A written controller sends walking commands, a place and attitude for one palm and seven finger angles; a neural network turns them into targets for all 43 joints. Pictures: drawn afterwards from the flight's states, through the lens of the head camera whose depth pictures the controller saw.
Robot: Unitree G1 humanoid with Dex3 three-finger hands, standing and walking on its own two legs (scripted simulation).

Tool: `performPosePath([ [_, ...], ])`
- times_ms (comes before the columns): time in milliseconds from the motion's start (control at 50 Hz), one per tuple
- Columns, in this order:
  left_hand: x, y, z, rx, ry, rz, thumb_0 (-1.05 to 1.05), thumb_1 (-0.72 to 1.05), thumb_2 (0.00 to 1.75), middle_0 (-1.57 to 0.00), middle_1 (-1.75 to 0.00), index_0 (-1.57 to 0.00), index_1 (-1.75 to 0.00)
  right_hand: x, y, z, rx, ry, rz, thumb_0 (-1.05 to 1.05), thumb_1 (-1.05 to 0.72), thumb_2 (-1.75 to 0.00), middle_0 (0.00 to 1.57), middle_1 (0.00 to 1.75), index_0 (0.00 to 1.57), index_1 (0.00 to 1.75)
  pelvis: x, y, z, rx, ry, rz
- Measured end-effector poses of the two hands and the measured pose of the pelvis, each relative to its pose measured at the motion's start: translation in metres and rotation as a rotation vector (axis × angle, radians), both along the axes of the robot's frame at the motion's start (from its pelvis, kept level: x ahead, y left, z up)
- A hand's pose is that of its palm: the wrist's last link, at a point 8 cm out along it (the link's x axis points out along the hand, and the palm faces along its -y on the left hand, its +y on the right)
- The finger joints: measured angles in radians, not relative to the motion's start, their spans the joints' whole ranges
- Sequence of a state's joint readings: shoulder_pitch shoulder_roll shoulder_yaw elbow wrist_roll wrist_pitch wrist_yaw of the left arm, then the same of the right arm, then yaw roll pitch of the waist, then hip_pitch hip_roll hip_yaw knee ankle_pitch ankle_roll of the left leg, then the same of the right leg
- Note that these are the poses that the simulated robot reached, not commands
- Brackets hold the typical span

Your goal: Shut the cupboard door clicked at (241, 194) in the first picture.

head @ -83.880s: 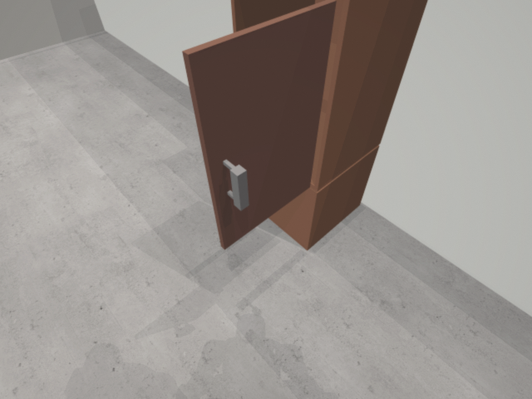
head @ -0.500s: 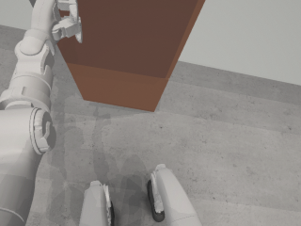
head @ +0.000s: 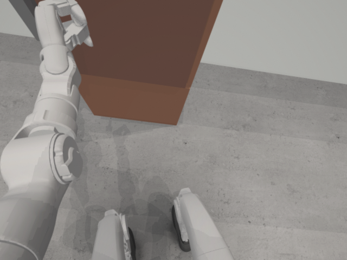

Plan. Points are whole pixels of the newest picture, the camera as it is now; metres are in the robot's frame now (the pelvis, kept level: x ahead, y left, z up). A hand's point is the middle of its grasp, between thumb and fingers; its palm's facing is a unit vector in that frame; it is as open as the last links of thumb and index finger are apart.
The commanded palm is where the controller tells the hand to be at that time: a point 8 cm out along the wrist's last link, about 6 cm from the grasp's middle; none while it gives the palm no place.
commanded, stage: pull the fist back off the door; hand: left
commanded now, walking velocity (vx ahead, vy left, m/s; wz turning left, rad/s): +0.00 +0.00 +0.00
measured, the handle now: (33, 5) +0.65 +0.16 +0.07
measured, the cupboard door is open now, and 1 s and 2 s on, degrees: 0 0 0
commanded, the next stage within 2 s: draw the hand back to the body in 0.60 s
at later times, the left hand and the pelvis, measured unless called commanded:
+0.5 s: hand (81, 64) +0.50 +0.09 +0.07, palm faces +0.03 -1.00 -0.03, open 3.1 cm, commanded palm +0.47 +0.13 +0.08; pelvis +0.01 +0.00 +0.03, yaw +2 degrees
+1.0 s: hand (46, 85) +0.44 +0.12 +0.12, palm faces +0.08 -1.00 -0.05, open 3.1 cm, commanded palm +0.39 +0.18 +0.14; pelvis +0.02 +0.00 +0.07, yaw +1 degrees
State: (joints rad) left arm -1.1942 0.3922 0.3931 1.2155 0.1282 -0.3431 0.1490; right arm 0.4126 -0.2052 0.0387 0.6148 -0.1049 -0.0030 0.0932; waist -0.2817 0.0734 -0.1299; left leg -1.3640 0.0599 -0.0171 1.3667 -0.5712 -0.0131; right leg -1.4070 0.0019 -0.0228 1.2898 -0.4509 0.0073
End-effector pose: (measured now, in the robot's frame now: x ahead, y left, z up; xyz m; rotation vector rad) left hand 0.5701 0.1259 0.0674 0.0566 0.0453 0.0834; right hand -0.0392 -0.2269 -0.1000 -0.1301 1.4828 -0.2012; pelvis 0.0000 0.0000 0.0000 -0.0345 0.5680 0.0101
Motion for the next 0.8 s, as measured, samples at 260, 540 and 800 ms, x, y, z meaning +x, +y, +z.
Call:
performPosePath([
  [260,-0.042,0.013,0.023,-0.030,-0.024,-0.038,0.01,0.90,0.90,-1.30,-1.50,-1.30,-1.50,0.045,-0.031,0.026,-0.055,-0.088,0.076,0.01,-0.91,-0.90,0.20,0.30,0.20,0.30,0.012,-0.005,0.027,0.012,-0.080,0.024],
  [540,-0.096,0.011,0.007,-0.026,-0.068,-0.057,0.01,0.90,0.90,-1.30,-1.50,-1.30,-1.50,0.099,-0.034,0.021,-0.069,-0.203,0.119,0.01,-0.91,-0.90,0.20,0.30,0.20,0.30,0.012,-0.001,0.029,0.022,-0.129,0.030],
  [800,-0.098,0.005,0.023,-0.023,-0.083,-0.048,0.01,0.90,0.90,-1.30,-1.50,-1.30,-1.50,0.102,-0.019,0.015,-0.030,-0.245,0.115,0.01,-0.91,-0.90,0.20,0.30,0.20,0.30,0.005,-0.003,0.030,0.032,-0.150,0.027],
])
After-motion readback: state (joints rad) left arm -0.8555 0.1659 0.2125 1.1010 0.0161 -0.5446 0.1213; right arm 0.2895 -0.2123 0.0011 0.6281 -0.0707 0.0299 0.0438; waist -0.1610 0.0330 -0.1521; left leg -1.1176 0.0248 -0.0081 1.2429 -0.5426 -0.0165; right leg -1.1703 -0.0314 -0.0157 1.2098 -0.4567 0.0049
